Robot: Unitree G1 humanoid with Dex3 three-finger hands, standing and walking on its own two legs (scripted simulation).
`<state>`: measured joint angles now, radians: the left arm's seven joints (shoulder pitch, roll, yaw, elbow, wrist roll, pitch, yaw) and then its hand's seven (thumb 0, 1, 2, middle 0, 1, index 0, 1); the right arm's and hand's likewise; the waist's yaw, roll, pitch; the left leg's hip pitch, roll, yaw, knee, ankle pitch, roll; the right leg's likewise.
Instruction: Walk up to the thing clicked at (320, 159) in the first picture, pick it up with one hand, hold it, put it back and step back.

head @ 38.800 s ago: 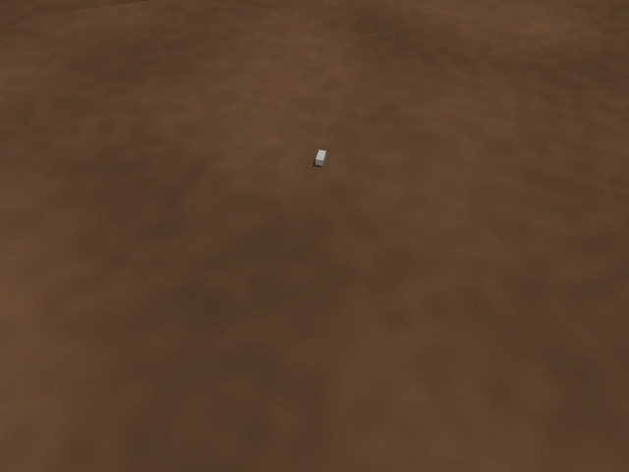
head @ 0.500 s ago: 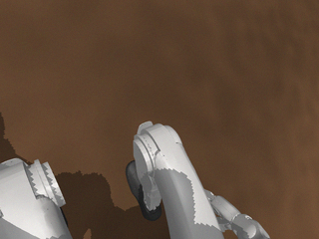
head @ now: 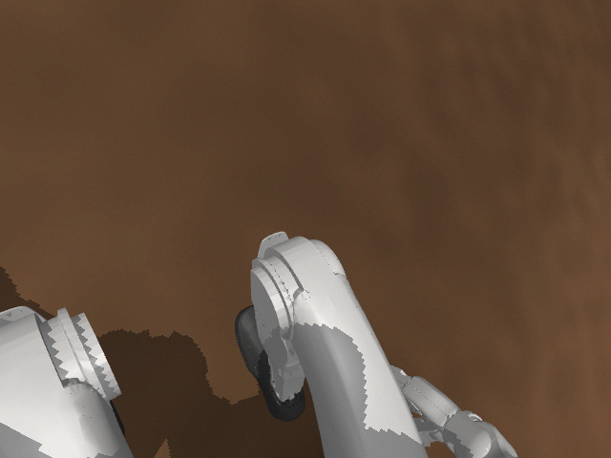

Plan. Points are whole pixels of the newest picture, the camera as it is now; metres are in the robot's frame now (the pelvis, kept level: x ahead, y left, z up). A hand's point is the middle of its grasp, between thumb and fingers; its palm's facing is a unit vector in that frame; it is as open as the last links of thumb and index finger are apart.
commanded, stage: open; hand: left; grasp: from above
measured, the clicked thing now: out of the picture +0.43 +0.34 -0.28
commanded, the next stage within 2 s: withdraw in 0.46 s
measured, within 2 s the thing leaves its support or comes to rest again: neither
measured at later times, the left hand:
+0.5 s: hand out of the picture +0.42 +0.33 -0.24, palm faces -0.46 -0.14 -0.88, open 12.4 cm
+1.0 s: hand out of the picture +0.44 +0.37 -0.14, palm faces -0.32 -0.09 -0.94, open 13.2 cm
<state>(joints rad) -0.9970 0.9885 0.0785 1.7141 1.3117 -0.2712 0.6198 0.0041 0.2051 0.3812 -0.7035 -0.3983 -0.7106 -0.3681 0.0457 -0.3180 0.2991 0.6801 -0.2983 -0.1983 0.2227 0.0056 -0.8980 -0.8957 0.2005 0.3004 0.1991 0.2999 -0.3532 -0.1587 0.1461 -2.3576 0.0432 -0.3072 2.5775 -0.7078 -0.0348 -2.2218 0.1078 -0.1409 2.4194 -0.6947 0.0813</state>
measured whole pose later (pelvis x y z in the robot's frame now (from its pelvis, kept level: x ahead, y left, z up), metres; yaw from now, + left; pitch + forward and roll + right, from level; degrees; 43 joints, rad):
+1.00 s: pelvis +0.00 +0.00 +0.02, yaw +3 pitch +32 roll -11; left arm -0.90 0.81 0.08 1.33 1.16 -0.07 0.42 0.00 -0.34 0.85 -0.21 -0.86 -0.22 -0.84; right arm 0.12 -0.28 0.14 0.71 -0.18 -0.12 0.26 0.01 -0.90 -0.89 0.20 0.30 0.20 0.30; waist -0.25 -0.03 -0.03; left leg -2.37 0.04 -0.24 2.49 -0.70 -0.03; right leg -2.24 0.08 -0.10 2.38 -0.71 0.07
